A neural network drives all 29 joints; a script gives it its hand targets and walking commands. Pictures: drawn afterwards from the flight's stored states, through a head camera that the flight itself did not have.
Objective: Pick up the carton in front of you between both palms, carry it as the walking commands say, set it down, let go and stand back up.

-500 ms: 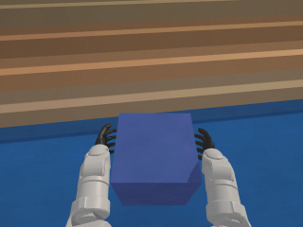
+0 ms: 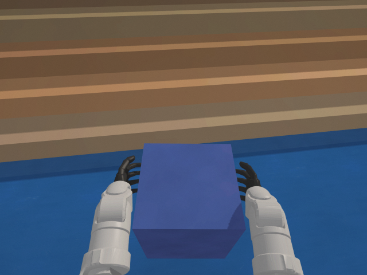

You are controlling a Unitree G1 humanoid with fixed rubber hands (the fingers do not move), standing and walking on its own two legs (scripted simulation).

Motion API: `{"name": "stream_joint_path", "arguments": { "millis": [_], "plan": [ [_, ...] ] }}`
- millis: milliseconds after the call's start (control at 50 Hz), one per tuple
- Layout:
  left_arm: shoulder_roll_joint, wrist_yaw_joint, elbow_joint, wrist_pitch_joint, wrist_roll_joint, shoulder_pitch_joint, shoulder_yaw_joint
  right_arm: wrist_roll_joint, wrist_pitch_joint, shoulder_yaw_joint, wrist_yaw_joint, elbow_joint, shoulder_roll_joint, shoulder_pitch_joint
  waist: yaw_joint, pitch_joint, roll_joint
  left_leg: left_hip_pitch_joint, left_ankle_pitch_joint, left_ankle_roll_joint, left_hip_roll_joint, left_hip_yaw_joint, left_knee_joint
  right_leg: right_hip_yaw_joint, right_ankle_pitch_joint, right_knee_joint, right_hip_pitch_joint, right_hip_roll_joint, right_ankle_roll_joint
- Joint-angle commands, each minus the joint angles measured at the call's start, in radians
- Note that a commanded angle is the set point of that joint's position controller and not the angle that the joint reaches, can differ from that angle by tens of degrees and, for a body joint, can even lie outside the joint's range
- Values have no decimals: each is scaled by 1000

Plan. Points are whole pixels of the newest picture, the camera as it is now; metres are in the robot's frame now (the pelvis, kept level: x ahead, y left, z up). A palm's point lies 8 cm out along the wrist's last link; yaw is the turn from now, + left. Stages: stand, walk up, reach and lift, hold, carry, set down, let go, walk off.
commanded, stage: reach and lift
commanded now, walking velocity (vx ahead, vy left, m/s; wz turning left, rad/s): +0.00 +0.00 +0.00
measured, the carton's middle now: (186, 204) +0.30 +0.00 -0.05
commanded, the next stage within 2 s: hold in 0.08 s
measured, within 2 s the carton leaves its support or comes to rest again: neither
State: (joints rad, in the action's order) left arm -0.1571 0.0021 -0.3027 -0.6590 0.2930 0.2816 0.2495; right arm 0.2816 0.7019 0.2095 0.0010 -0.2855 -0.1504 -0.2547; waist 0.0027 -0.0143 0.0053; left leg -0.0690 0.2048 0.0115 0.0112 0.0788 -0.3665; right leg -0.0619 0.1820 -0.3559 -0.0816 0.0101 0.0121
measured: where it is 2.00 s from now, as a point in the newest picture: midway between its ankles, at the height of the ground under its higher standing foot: (177, 269)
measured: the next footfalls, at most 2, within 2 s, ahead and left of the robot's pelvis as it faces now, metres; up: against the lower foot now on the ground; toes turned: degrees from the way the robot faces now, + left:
right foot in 1.60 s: +0.22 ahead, -0.09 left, +0.00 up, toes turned -9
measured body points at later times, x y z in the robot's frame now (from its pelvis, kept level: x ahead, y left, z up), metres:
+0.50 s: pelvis -0.02 +0.00 +0.00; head -0.06 +0.00 +0.45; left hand +0.29 +0.15 +0.05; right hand +0.28 -0.15 +0.04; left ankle +0.00 +0.13 -0.75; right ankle +0.01 -0.13 -0.75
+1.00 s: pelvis -0.01 +0.00 +0.00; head -0.05 +0.00 +0.45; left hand +0.30 +0.15 +0.05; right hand +0.29 -0.15 +0.04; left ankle +0.00 +0.13 -0.75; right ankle +0.01 -0.13 -0.75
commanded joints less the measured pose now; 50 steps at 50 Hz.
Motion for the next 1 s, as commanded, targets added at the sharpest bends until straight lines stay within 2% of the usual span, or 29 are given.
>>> {"name": "stream_joint_path", "arguments": {
  "millis": [0,60,160,300,540,980],
  "plan": [
    [-951,250,-2,4,-236,400,-516,-245,-54,-506,-236,86,-921,-507,2,250,4,26,-226,0,86,0,44,-3,-208,24,98,89,-6],
    [-955,249,4,-3,-240,408,-521,-249,-48,-513,-238,94,-919,-518,1,248,6,29,-215,0,85,0,47,-1,-192,26,96,90,-7],
    [-952,238,91,-41,-277,374,-578,-288,-11,-579,-234,185,-916,-494,-7,288,3,77,-291,3,82,7,58,-7,-256,38,134,91,-3],
    [-905,241,54,-80,-242,395,-514,-254,27,-510,-230,136,-875,-502,-1,143,4,18,-91,-6,75,-9,86,2,-74,62,83,83,-13],
    [-922,259,12,-63,-238,498,-506,-255,16,-511,-237,95,-919,-600,-7,187,-5,-3,-27,-14,75,-16,68,2,-23,48,89,74,-7],
    [-910,246,81,-73,-254,400,-532,-268,24,-531,-224,159,-900,-500,-3,215,2,53,-195,-2,82,-5,70,-3,-185,51,129,84,-3]
  ]
}}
